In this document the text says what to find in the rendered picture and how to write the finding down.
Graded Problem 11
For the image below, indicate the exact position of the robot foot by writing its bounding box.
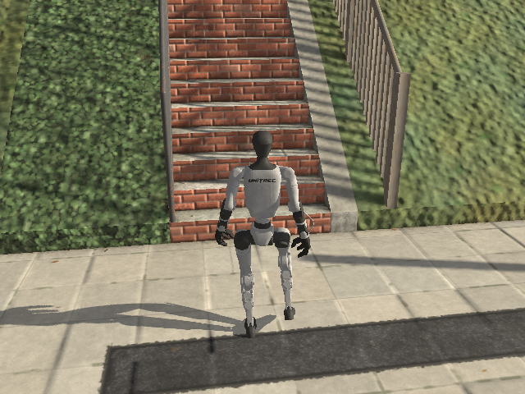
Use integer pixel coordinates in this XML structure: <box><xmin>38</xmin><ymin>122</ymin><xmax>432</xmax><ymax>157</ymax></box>
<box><xmin>284</xmin><ymin>306</ymin><xmax>295</xmax><ymax>320</ymax></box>
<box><xmin>244</xmin><ymin>317</ymin><xmax>257</xmax><ymax>338</ymax></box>

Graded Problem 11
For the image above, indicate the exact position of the robot right hand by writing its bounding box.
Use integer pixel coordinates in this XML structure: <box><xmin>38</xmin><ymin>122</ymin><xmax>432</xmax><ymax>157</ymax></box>
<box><xmin>291</xmin><ymin>236</ymin><xmax>311</xmax><ymax>258</ymax></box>

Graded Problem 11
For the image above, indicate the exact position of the left robot foot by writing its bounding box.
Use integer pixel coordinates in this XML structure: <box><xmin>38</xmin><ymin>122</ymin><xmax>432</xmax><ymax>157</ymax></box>
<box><xmin>244</xmin><ymin>317</ymin><xmax>257</xmax><ymax>338</ymax></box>

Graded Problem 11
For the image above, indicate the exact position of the right robot foot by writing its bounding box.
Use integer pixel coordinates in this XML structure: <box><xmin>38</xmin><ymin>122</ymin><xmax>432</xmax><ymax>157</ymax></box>
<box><xmin>284</xmin><ymin>306</ymin><xmax>295</xmax><ymax>320</ymax></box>

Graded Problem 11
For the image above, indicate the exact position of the robot left hand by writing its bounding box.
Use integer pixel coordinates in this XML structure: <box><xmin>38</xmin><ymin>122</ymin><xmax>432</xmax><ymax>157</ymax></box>
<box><xmin>215</xmin><ymin>229</ymin><xmax>234</xmax><ymax>246</ymax></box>

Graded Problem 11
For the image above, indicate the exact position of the right robot forearm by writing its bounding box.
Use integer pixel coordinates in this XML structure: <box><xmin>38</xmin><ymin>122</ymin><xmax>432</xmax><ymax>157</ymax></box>
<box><xmin>293</xmin><ymin>200</ymin><xmax>309</xmax><ymax>239</ymax></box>

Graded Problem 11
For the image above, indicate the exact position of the right robot upper arm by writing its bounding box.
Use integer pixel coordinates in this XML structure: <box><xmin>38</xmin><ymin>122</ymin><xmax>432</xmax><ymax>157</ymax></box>
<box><xmin>280</xmin><ymin>166</ymin><xmax>301</xmax><ymax>213</ymax></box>

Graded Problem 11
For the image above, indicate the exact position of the left robot upper arm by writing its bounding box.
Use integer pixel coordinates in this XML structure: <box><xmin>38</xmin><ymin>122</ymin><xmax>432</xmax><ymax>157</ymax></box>
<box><xmin>224</xmin><ymin>166</ymin><xmax>245</xmax><ymax>211</ymax></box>

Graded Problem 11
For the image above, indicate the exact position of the left robot forearm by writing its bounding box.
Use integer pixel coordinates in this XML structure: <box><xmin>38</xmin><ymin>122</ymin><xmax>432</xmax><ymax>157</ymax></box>
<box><xmin>217</xmin><ymin>198</ymin><xmax>232</xmax><ymax>231</ymax></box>

